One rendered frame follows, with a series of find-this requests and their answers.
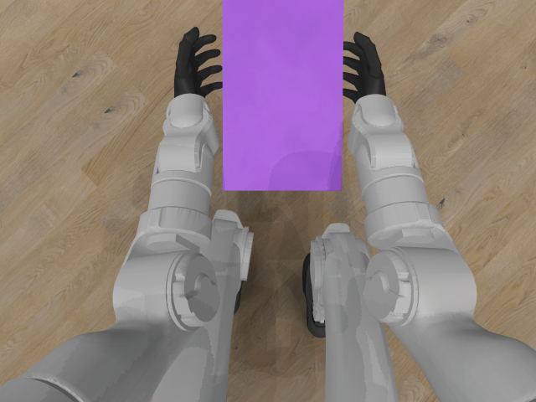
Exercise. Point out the robot right forearm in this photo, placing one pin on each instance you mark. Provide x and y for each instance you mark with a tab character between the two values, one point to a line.
397	207

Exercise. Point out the left robot hand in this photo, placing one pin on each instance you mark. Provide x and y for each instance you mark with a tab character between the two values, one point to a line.
187	78

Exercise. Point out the left robot upper arm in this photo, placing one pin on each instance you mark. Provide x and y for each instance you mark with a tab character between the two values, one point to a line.
160	302

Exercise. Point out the robot left forearm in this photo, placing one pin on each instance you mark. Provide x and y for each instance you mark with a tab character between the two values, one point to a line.
177	217

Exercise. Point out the right robot shin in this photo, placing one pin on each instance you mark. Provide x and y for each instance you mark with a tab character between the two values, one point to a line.
318	308

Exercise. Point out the right robot upper arm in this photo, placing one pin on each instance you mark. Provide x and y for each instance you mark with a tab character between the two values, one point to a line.
427	297

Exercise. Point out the carton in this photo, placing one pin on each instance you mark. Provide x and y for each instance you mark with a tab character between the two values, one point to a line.
282	95

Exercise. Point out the right robot hand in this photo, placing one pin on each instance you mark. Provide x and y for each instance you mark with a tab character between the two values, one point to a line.
370	78

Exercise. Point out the robot left foot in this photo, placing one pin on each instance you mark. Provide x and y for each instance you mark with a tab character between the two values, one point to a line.
237	302

